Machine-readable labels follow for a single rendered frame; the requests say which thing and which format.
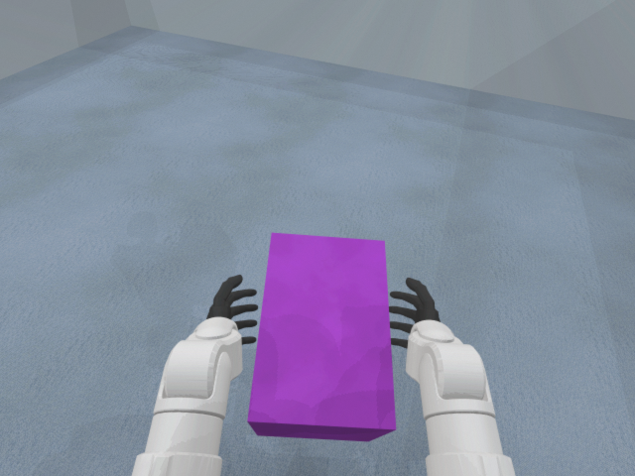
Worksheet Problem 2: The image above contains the right robot forearm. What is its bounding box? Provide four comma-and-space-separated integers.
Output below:
406, 320, 516, 476

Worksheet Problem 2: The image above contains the left robot hand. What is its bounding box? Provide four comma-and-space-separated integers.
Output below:
206, 275, 258, 345

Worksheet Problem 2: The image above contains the left robot forearm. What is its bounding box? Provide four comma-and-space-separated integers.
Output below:
132, 317, 243, 476

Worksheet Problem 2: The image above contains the right robot hand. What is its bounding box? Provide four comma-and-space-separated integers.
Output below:
389, 278, 441, 349

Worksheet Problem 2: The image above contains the carton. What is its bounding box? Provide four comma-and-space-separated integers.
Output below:
247, 233, 396, 441

